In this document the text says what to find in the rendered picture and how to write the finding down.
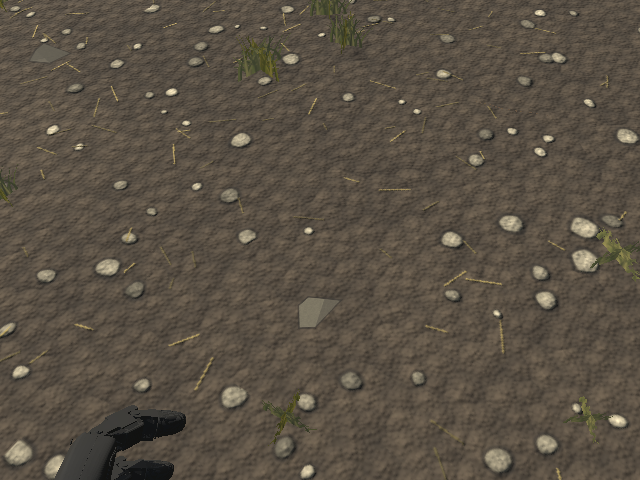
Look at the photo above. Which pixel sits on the robot left hand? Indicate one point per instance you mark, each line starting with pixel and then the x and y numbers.
pixel 92 455

